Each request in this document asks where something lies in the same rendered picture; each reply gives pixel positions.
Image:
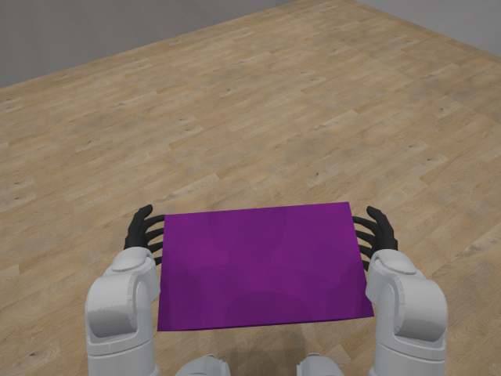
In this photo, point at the right robot forearm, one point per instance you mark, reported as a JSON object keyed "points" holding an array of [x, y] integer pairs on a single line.
{"points": [[412, 318]]}

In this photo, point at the robot right hand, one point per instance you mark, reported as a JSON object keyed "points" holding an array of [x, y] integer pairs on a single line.
{"points": [[384, 234]]}

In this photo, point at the robot thigh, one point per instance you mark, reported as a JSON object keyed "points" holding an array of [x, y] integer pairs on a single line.
{"points": [[205, 366], [318, 366]]}

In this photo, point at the carton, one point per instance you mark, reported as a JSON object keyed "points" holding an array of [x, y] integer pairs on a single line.
{"points": [[261, 267]]}

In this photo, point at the left robot thigh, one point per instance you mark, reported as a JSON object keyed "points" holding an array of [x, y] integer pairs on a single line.
{"points": [[205, 366]]}

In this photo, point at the right robot thigh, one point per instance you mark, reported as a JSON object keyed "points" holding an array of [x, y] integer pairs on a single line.
{"points": [[318, 366]]}

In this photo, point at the left robot forearm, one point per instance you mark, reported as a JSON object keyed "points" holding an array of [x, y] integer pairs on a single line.
{"points": [[118, 317]]}

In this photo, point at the robot left hand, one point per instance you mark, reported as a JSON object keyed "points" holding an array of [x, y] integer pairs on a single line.
{"points": [[137, 236]]}

